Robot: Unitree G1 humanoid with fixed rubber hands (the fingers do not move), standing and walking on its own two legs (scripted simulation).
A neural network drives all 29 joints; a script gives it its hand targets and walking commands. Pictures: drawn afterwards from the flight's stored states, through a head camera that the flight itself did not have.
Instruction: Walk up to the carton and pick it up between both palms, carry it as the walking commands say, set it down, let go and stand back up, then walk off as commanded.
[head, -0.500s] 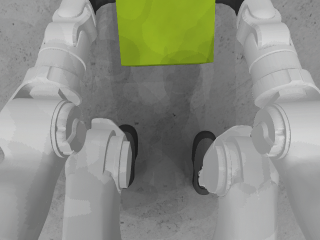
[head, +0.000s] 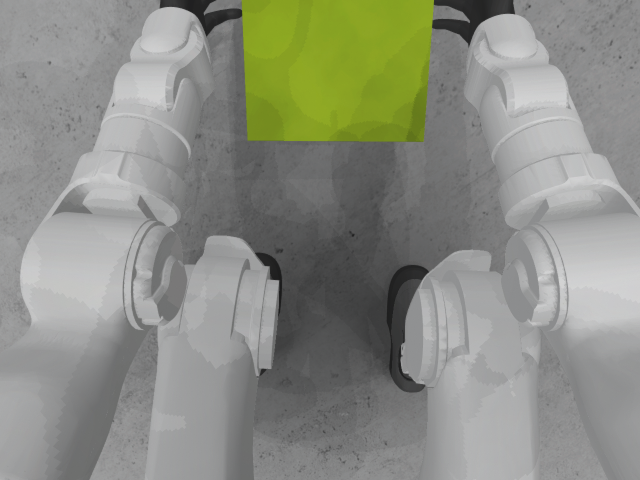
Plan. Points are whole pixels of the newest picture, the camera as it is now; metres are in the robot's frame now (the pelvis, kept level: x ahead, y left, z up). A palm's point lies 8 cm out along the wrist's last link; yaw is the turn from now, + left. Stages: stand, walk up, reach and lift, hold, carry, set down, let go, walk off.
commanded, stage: reach and lift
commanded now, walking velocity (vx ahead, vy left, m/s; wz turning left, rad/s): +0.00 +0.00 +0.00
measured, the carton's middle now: (333, 53) +0.53 +0.02 -0.27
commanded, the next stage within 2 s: none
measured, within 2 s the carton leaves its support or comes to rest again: neither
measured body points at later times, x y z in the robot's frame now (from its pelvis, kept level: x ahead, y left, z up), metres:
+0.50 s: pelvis +0.00 +0.00 +0.02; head +0.36 +0.00 +0.29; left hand +0.54 +0.16 -0.13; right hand +0.56 -0.13 -0.14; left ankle +0.11 +0.13 -0.32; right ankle +0.10 -0.12 -0.32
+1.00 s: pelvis +0.00 +0.01 +0.06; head +0.32 +0.01 +0.38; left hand +0.52 +0.15 -0.05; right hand +0.54 -0.12 -0.05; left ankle +0.11 +0.14 -0.32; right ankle +0.10 -0.12 -0.32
